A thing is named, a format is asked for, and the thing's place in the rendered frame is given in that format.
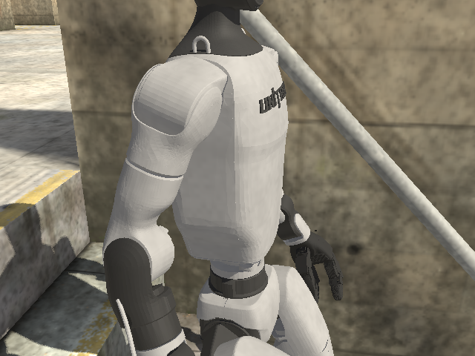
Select stairs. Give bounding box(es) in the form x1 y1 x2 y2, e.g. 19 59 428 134
0 171 203 356

